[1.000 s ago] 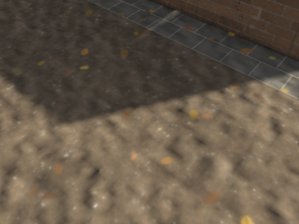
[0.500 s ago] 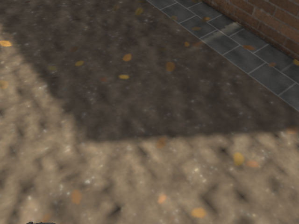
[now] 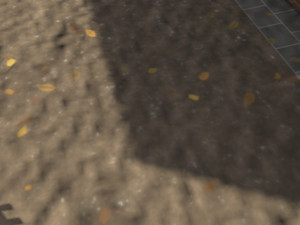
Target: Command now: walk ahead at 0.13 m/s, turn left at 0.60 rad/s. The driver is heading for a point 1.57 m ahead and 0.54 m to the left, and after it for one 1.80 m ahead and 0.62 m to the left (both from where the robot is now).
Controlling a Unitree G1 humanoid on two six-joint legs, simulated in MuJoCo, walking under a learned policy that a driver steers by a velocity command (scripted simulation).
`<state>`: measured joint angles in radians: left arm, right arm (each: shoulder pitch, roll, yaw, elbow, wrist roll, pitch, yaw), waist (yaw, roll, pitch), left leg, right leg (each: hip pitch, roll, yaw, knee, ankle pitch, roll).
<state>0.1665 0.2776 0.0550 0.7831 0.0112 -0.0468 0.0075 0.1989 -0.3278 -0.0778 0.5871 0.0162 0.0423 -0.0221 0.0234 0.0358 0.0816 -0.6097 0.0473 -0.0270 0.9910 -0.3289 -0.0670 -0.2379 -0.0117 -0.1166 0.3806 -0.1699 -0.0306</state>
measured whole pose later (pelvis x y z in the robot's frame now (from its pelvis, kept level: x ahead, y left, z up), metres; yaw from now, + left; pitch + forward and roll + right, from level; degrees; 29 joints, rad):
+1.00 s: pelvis +0.07 +0.02 -0.01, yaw +29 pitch +0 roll +0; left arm 0.17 0.28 0.04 0.78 0.00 0.01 0.01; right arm 0.18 -0.27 -0.05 0.63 0.00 0.05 -0.02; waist 0.03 -0.02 0.05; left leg -0.22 -0.01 -0.04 0.48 -0.25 -0.01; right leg -0.25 -0.06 -0.03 0.52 -0.27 0.03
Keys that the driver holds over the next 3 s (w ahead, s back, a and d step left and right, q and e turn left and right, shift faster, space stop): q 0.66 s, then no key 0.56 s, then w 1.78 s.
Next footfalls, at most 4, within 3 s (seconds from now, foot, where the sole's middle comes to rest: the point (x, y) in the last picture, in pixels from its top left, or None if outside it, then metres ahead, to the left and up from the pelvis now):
0.20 left None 0.13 0.14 -0.78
0.62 right None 0.17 -0.08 -0.78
0.96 left None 0.04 0.15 -0.78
1.98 left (87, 222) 0.43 0.33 -0.78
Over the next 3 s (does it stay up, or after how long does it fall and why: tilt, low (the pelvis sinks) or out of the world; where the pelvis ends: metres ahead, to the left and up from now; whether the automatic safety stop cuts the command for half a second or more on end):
stays up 0.83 0.41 -0.01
